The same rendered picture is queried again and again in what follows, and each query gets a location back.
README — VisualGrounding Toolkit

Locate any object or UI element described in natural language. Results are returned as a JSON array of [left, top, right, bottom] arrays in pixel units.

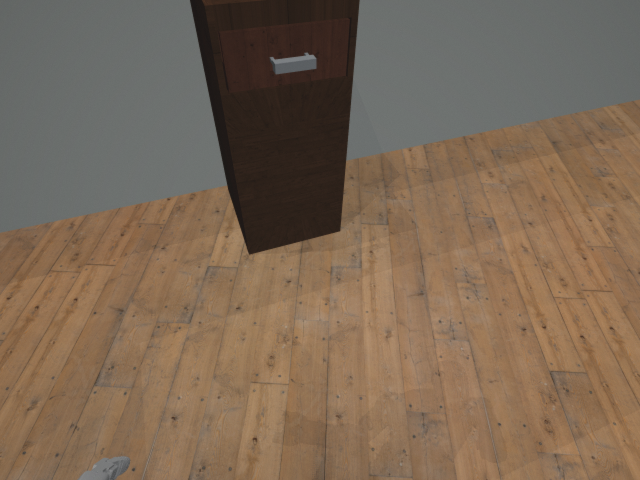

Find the left robot hand
[[78, 456, 130, 480]]

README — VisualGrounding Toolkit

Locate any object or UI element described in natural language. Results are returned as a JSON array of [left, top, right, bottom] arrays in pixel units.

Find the drawer
[[217, 18, 350, 93]]

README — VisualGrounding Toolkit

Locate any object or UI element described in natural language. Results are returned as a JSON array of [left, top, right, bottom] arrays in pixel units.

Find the handle
[[270, 53, 317, 74]]

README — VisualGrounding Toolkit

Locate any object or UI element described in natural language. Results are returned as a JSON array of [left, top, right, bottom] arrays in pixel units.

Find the cabinet
[[190, 0, 360, 255]]

